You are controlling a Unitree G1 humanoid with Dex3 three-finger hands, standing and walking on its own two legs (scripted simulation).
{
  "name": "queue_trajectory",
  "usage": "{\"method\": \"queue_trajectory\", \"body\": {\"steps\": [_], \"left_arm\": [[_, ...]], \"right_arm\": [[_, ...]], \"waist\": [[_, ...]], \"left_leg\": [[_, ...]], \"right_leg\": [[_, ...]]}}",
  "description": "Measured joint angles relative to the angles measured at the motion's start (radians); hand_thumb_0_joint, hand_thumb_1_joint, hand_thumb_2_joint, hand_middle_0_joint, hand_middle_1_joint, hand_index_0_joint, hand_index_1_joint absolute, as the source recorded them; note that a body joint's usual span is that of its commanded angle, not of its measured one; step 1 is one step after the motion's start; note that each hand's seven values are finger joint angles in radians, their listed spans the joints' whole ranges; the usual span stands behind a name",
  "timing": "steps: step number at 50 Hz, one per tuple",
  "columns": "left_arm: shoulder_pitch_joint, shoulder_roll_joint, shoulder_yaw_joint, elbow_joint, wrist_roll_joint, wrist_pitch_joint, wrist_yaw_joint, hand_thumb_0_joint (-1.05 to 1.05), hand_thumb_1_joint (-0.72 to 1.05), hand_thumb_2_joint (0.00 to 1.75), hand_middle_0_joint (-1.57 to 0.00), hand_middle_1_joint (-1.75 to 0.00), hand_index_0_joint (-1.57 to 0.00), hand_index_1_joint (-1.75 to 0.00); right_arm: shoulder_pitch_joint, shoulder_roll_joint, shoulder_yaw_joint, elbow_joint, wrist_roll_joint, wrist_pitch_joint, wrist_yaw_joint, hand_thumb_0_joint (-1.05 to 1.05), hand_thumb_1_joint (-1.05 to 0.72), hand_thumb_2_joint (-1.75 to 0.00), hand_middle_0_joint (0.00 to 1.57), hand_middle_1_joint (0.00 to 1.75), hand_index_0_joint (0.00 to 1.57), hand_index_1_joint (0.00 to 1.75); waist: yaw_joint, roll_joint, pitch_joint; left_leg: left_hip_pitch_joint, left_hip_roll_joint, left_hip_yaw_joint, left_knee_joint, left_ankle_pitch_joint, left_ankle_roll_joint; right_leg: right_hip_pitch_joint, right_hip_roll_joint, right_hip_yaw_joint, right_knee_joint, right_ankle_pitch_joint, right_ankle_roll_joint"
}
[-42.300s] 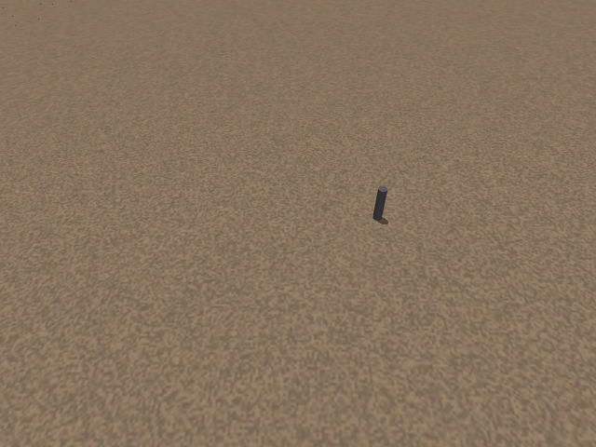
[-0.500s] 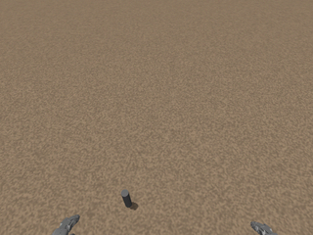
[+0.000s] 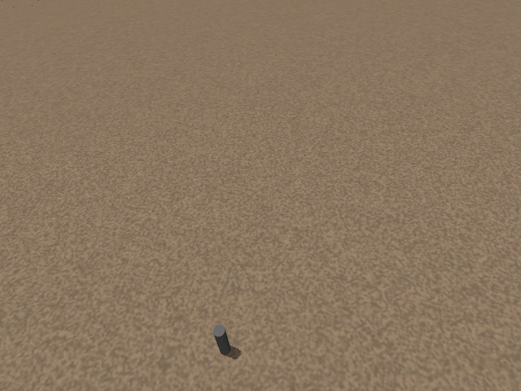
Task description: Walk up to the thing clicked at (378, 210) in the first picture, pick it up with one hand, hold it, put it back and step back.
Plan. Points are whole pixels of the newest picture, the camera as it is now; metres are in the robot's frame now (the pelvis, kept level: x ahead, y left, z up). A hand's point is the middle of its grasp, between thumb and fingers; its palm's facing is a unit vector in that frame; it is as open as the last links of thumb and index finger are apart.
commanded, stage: stand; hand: left
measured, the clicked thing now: (222, 340) +0.46 +0.19 -0.68
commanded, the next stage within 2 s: step back in 1.46 s
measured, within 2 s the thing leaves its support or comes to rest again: neither
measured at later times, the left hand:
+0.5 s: hand out of the picture +0.06 +0.24 -0.15, palm faces -0.01 -0.94 -0.34, open 7.4 cm
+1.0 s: hand out of the picture +0.10 +0.24 -0.15, palm faces -0.01 -0.94 -0.34, open 7.4 cm
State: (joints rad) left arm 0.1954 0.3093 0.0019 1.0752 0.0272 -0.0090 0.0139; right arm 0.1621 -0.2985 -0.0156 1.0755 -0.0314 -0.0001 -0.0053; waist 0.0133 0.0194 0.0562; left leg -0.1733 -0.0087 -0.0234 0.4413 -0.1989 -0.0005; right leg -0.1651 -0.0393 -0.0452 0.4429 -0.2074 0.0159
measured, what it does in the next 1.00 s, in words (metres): stands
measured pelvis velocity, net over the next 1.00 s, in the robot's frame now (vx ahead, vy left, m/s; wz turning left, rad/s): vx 0.03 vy -0.01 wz -0.01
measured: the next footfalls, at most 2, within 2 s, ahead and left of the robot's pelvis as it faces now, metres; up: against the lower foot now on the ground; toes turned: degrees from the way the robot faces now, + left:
left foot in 1.74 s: +0.00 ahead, +0.13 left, +0.00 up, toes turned -1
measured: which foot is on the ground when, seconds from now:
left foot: down 0.00-1.00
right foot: down 0.00-1.00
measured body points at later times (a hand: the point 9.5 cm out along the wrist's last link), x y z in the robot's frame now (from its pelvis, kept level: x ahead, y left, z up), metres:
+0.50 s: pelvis +0.01 -0.01 +0.01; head +0.01 -0.02 +0.46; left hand +0.06 +0.29 -0.13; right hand +0.06 -0.30 -0.14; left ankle +0.03 +0.12 -0.74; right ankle +0.02 -0.13 -0.74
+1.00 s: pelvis +0.03 -0.01 +0.01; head +0.03 -0.02 +0.46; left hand +0.10 +0.29 -0.12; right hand +0.10 -0.30 -0.13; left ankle +0.03 +0.12 -0.74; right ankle +0.02 -0.13 -0.74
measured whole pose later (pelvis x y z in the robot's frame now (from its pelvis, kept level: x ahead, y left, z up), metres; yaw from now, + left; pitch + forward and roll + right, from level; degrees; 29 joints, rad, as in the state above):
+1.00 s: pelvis +0.03 -0.01 +0.01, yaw +0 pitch -3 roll +0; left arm 0.10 0.32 0.01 1.17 0.01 -0.02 0.00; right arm 0.11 -0.34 -0.01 1.15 -0.02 -0.01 -0.01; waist 0.01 0.02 0.06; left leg -0.10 0.01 -0.02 0.31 -0.17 -0.02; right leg -0.09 -0.02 -0.05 0.32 -0.18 0.01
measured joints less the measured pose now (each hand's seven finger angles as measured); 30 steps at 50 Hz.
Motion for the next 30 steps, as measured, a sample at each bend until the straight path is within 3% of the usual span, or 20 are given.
{"method": "queue_trajectory", "body": {"steps": [30], "left_arm": [[-0.082, 0.008, 0.006, 0.093, -0.010, -0.006, -0.009, 0.01, 0.91, 0.90, -0.20, -0.30, -0.20, -0.30]], "right_arm": [[-0.029, -0.027, 0.008, 0.078, 0.008, -0.004, -0.001, 0.00, -0.91, -0.90, 0.21, 0.30, 0.21, 0.30]], "waist": [[-0.006, -0.001, 0.007]], "left_leg": [[0.052, 0.016, -0.001, -0.100, 0.039, -0.014]], "right_leg": [[0.049, 0.017, -0.002, -0.096, 0.038, -0.011]]}}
